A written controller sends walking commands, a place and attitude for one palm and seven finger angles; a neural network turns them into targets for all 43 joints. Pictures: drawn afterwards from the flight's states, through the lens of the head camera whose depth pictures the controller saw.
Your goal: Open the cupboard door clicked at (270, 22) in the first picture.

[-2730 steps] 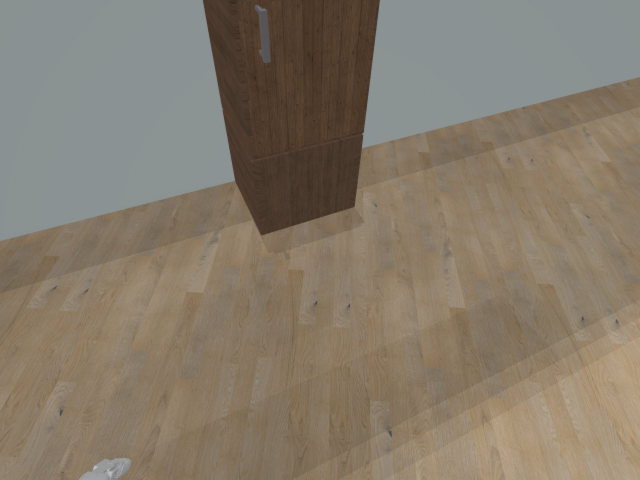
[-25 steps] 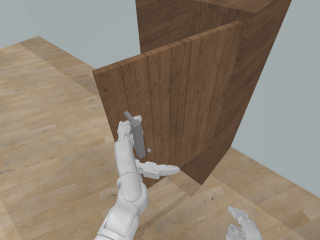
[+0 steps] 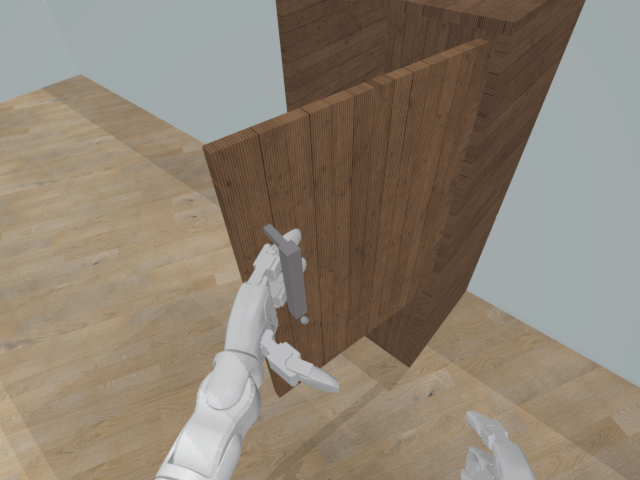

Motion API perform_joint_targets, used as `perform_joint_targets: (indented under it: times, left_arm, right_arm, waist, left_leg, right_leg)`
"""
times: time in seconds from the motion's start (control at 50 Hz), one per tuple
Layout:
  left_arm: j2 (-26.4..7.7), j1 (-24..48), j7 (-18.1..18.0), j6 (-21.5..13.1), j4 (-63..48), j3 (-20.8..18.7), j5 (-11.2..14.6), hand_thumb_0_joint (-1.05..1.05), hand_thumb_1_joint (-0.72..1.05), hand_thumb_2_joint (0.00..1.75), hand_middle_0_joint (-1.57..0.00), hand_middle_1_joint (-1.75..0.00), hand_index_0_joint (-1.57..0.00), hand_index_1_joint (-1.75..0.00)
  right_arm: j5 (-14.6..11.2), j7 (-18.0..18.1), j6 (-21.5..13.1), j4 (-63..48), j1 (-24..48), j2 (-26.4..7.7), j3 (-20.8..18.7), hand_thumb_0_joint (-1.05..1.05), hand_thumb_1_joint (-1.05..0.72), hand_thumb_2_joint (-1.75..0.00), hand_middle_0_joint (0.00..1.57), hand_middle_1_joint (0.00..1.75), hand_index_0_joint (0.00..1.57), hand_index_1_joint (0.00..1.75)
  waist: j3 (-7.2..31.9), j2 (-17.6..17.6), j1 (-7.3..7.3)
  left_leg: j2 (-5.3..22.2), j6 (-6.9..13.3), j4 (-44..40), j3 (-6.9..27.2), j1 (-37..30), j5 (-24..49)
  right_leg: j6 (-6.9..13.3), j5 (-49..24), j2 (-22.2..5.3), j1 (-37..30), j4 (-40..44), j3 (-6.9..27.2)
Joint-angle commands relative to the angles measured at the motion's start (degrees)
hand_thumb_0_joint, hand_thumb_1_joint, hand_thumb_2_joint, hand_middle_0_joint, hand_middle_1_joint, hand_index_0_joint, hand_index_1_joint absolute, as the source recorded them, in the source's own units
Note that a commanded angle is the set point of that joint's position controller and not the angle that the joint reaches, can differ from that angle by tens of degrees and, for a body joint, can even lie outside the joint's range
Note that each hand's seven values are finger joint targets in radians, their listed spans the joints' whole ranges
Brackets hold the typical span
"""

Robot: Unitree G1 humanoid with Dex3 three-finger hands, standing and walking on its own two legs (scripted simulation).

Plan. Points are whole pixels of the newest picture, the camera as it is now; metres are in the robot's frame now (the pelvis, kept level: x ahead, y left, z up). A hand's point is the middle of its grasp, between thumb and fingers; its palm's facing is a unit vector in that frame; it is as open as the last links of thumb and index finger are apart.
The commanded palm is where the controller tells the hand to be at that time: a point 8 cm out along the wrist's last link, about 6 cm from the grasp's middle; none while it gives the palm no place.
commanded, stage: slide the hand sideways off the handle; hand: left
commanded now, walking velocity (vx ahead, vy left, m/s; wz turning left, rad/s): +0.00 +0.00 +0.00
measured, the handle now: (285, 272) +0.35 +0.07 +0.09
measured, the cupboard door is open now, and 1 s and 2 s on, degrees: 78 78 78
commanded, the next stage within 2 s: draw the hand back to the body in 0.90 s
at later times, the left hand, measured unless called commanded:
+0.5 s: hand (274, 346) +0.25 +0.07 +0.09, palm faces -0.06 -1.00 -0.01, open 16.2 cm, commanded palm +0.22 +0.13 +0.09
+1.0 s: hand (226, 384) +0.20 +0.12 +0.09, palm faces -0.05 -1.00 -0.02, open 16.3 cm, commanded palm +0.18 +0.18 +0.09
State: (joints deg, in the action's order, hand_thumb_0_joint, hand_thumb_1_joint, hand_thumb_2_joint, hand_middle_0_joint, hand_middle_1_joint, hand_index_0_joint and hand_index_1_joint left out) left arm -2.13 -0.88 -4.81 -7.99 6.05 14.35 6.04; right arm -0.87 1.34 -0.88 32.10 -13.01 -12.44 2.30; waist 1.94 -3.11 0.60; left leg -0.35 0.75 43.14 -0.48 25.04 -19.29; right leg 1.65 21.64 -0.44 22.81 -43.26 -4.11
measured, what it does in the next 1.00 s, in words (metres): stands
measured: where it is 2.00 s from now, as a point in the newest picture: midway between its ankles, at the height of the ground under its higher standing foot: outside the picture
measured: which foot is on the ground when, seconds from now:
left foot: down 0.00-1.00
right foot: down 0.00-1.00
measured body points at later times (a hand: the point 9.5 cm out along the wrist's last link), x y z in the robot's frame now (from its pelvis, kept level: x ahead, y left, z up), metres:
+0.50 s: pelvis +0.03 -0.01 +0.00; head +0.04 -0.02 +0.45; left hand +0.25 +0.13 +0.09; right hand +0.21 -0.22 -0.08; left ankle +0.04 +0.11 -0.71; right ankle +0.01 -0.10 -0.71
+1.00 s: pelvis +0.02 -0.01 -0.01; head +0.04 -0.03 +0.43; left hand +0.20 +0.17 +0.09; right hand +0.20 -0.24 -0.09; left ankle +0.04 +0.11 -0.71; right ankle +0.01 -0.10 -0.71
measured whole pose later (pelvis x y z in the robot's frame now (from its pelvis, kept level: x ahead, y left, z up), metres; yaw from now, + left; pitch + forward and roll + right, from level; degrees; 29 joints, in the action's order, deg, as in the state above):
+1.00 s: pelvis +0.02 -0.01 -0.01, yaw +0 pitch +5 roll +0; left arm -9.5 -32.2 9.2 -14.6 -18.5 1.4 11.8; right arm -1.2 2.5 -8.0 27.2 -15.2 -14.3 1.1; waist 4.3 -3.3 1.3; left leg 0.7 -0.4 50.3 0.9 31.3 -24.1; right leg 2.6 26.3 0.6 28.3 -49.4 -5.4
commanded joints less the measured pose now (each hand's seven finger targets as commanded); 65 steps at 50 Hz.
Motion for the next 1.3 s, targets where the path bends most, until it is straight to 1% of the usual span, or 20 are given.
perform_joint_targets:
  times: [0.0, 0.06, 0.12, 0.18, 0.2, 0.3, 0.46, 0.52, 0.6, 0.68, 0.74, 0.84, 0.88, 0.94, 1.04, 1.08, 1.12, 1.16, 1.2, 1.28]
  left_arm:
    - [3.7, 9.7, -2.5, -3.9, -16.6, -0.1, -2.2, 0.0, -0.5, 0.3, -0.15, -0.3, -0.15, -0.3]
    - [2.4, 7.0, -3.3, -4.5, -18.6, 0.0, -4.7, 0.0, -0.5, 0.3, -0.15, -0.3, -0.15, -0.3]
    - [0.8, 3.6, -3.1, -4.5, -21.0, -1.2, -5.2, 0.0, -0.5, 0.3, -0.15, -0.3, -0.15, -0.3]
    - [-0.7, -2.0, -2.4, -3.9, -23.8, -2.9, -4.8, 0.0, -0.5, 0.3, -0.15, -0.3, -0.15, -0.3]
    - [0.4, -3.6, -2.0, -3.7, -25.5, -1.9, -4.5, 0.0, -0.5, 0.3, -0.15, -0.3, -0.15, -0.3]
    - [-0.6, -9.8, -0.9, -3.2, -30.5, -2.4, -3.6, 0.0, -0.5, 0.3, -0.15, -0.3, -0.15, -0.3]
    - [-5.5, -19.0, 3.1, -5.2, -35.0, -8.0, -1.6, 0.0, -0.5, 0.3, -0.15, -0.3, -0.15, -0.3]
    - [-6.1, -21.0, 4.6, -5.9, -36.2, -8.8, -0.7, 0.0, -0.5, 0.3, -0.15, -0.3, -0.15, -0.3]
    - [-7.0, -26.3, 6.6, -6.9, -37.7, -10.5, 0.9, 0.0, -0.5, 0.3, -0.15, -0.3, -0.15, -0.3]
    - [-9.1, -30.0, 8.8, -7.5, -37.2, -13.6, 2.4, 0.0, -0.5, 0.3, -0.15, -0.3, -0.15, -0.3]
    - [-10.7, -29.6, 10.7, -8.4, -37.6, -15.8, 3.7, 0.0, -0.5, 0.3, -0.15, -0.3, -0.15, -0.3]
    - [-11.5, -29.8, 13.9, -10.3, -38.7, -16.5, 6.1, 0.0, -0.5, 0.3, -0.15, -0.3, -0.15, -0.3]
    - [-10.6, -27.0, 14.5, -10.9, -39.1, -14.4, 6.2, 0.0, -0.5, 0.3, -0.15, -0.3, -0.15, -0.3]
    - [-10.9, -27.4, 14.4, -11.0, -37.4, -15.3, 6.5, 0.0, -0.5, 0.3, -0.15, -0.3, -0.15, -0.3]
    - [-14.1, -25.3, 12.1, -8.9, -38.6, -18.4, 5.4, 0.0, -0.5, 0.3, -0.15, -0.3, -0.15, -0.3]
    - [-15.0, -25.9, 11.0, -7.6, -38.5, -20.1, 5.3, 0.0, -0.5, 0.3, -0.15, -0.3, -0.15, -0.3]
    - [-14.3, -25.7, 10.9, -6.5, -39.4, -20.1, 6.1, 0.0, -0.5, 0.3, -0.15, -0.3, -0.15, -0.3]
    - [-13.7, -26.0, 11.4, -5.5, -40.5, -19.6, 6.7, 0.0, -0.5, 0.3, -0.15, -0.3, -0.15, -0.3]
    - [-12.8, -27.4, 12.2, -4.3, -40.2, -18.7, 7.3, 0.0, -0.5, 0.3, -0.15, -0.3, -0.15, -0.3]
    - [-14.8, -28.4, 13.9, -2.1, -41.2, -20.7, 7.8, 0.0, -0.5, 0.3, -0.15, -0.3, -0.15, -0.3]
  right_arm:
    - [0.2, -0.7, -4.3, -11.3, 7.6, -4.2, -1.8, 0.0, -0.9, -0.9, 0.2, 0.3, 0.2, 0.3]
    - [0.5, -1.5, -3.9, -11.9, 7.0, -4.3, -1.8, 0.0, -0.9, -0.9, 0.2, 0.3, 0.2, 0.3]
    - [0.7, -1.7, -3.7, -12.7, 6.9, -4.3, -1.9, 0.0, -0.9, -0.9, 0.2, 0.3, 0.2, 0.3]
    - [0.7, -1.7, -3.3, -13.4, 6.7, -4.3, -1.9, 0.0, -0.9, -0.9, 0.2, 0.3, 0.2, 0.3]
    - [0.6, -1.8, -3.2, -13.9, 6.8, -4.0, -1.8, 0.0, -0.9, -0.9, 0.2, 0.3, 0.2, 0.3]
    - [0.7, -1.5, -3.4, -15.0, 6.1, -4.2, -1.8, 0.0, -0.9, -0.9, 0.2, 0.3, 0.2, 0.3]
    - [0.7, -0.6, -4.6, -15.1, 4.2, -4.6, -2.0, 0.0, -0.9, -0.9, 0.2, 0.3, 0.2, 0.3]
    - [0.5, -0.5, -5.2, -15.3, 3.8, -4.6, -2.2, 0.0, -0.9, -0.9, 0.2, 0.3, 0.2, 0.3]
    - [0.4, -0.2, -6.4, -15.7, 3.2, -4.8, -2.5, 0.0, -0.9, -0.9, 0.2, 0.3, 0.2, 0.3]
    - [0.2, 0.3, -7.0, -15.4, 2.8, -5.2, -2.7, 0.0, -0.9, -0.9, 0.2, 0.3, 0.2, 0.3]
    - [0.0, 0.8, -7.5, -15.4, 2.9, -5.5, -2.8, 0.0, -0.9, -0.9, 0.2, 0.3, 0.2, 0.3]
    - [-0.4, 1.4, -9.1, -15.1, 2.8, -5.9, -2.9, 0.0, -0.9, -0.9, 0.2, 0.3, 0.2, 0.3]
    - [-0.5, 1.6, -10.1, -15.1, 3.1, -6.1, -2.9, 0.0, -0.9, -0.9, 0.2, 0.3, 0.2, 0.3]
    - [-0.6, 1.8, -11.0, -14.8, 2.7, -6.3, -3.1, 0.0, -0.9, -0.9, 0.2, 0.3, 0.2, 0.3]
    - [-0.9, 2.1, -11.3, -15.2, 3.5, -6.0, -3.0, 0.0, -0.9, -0.9, 0.2, 0.3, 0.2, 0.3]
    - [-1.0, 2.3, -11.4, -14.9, 3.9, -5.8, -2.8, 0.0, -0.9, -0.9, 0.2, 0.3, 0.2, 0.3]
    - [-1.3, 2.4, -11.5, -15.1, 4.1, -5.6, -2.4, 0.0, -0.9, -0.9, 0.2, 0.3, 0.2, 0.3]
    - [-1.4, 2.5, -12.0, -15.0, 4.2, -5.8, -2.1, 0.0, -0.9, -0.9, 0.2, 0.3, 0.2, 0.3]
    - [-1.5, 2.5, -12.5, -14.8, 4.5, -5.9, -2.0, 0.0, -0.9, -0.9, 0.2, 0.3, 0.2, 0.3]
    - [-1.6, 2.7, -12.8, -14.2, 4.6, -6.4, -2.0, 0.0, -0.9, -0.9, 0.2, 0.3, 0.2, 0.3]
  waist:
    - [9.5, 7.0, 0.39]
    - [8.7, 5.9, 0.25]
    - [9.5, 5.6, 0.75]
    - [10.5, 4.7, 1.47]
    - [10.0, 4.6, 1.07]
    - [8.0, 5.5, 0.34]
    - [10.3, 6.1, 0.55]
    - [9.5, 3.6, 0.42]
    - [11.0, 5.1, 0.61]
    - [9.7, 6.5, 0.58]
    - [8.7, 7.4, 0.12]
    - [8.0, 4.2, -0.24]
    - [6.8, 4.4, -1.15]
    - [7.4, 4.9, -0.69]
    - [8.7, 2.7, 0.78]
    - [8.5, 3.4, 1.22]
    - [7.5, 2.6, 1.22]
    - [7.5, 1.5, 1.28]
    - [6.6, 3.0, 1.11]
    - [5.4, 2.7, 1.52]
  left_leg:
    - [0.2, 0.4, -8.1, 2.4, -6.6, 1.8]
    - [0.3, 0.4, -7.6, 1.8, -6.1, 3.0]
    - [0.3, 0.5, -7.2, 1.3, -6.1, 4.1]
    - [0.3, 0.4, -6.9, 0.9, -6.0, 6.4]
    - [0.4, 0.5, -6.6, 0.7, -6.3, 7.2]
    - [0.3, 0.6, -5.7, 0.7, -5.3, 8.1]
    - [-0.3, 0.8, -3.2, 0.5, -4.0, 10.8]
    - [-0.3, 0.6, -2.5, 0.6, -3.4, 11.1]
    - [-0.5, 0.7, -1.3, 0.6, -2.6, 12.2]
    - [-0.7, 0.7, -0.3, 0.8, -0.3, 11.1]
    - [-0.9, 0.6, 0.7, 0.8, 1.9, 8.5]
    - [-0.9, 0.5, 1.7, 1.2, 2.4, 6.8]
    - [-0.9, 0.6, 2.1, 1.6, 2.9, 5.2]
    - [-0.9, 0.5, 2.3, 1.8, 3.5, 3.7]
    - [-0.7, 0.6, 0.8, 1.7, 2.6, 2.1]
    - [-0.5, 0.7, -0.2, 1.9, 1.9, 2.4]
    - [-0.4, 0.7, -1.1, 1.9, 1.4, 2.2]
    - [-0.3, 0.6, -2.2, 2.1, 0.1, 3.1]
    - [-0.2, 0.8, -2.7, 2.3, -0.3, 3.8]
    - [-0.1, 0.8, -4.0, 2.5, -1.3, 4.4]
  right_leg:
    - [0.1, -3.2, 0.6, 0.7, 8.6, 1.2]
    - [0.3, -4.6, 0.6, 0.9, 8.0, 1.5]
    - [0.4, -6.3, 0.6, -0.2, 7.8, 1.9]
    - [0.6, -9.4, 0.7, -2.0, 7.4, 1.9]
    - [0.4, -11.0, 0.7, -1.7, 7.1, 1.8]
    - [0.0, -13.4, 0.8, -1.1, 6.6, 1.8]
    - [-0.5, -19.3, 0.6, -2.2, 4.8, 2.5]
    - [-0.5, -19.6, 0.7, -1.3, 4.1, 2.3]
    - [-1.1, -23.1, 0.4, -2.1, 3.5, 2.9]
    - [-1.8, -24.1, 0.0, -2.2, 3.6, 3.7]
    - [-2.5, -22.1, -0.7, -1.5, 4.4, 5.4]
    - [-2.0, -16.7, -0.4, 1.1, 4.4, 5.4]
    - [-1.9, -12.4, -0.4, 3.0, 5.1, 5.8]
    - [-1.6, -8.3, -0.3, 3.8, 5.3, 5.8]
    - [-1.0, -2.6, -0.2, 3.3, 5.9, 5.4]
    - [-0.8, -2.9, 0.2, 2.4, 6.1, 4.6]
    - [-0.8, -3.4, 0.4, 2.1, 6.5, 4.1]
    - [-0.7, -5.2, 0.7, 1.7, 6.3, 2.9]
    - [-0.9, -6.7, 0.9, 1.2, 6.7, 2.5]
    - [-0.8, -7.3, 1.2, 0.5, 7.1, 1.6]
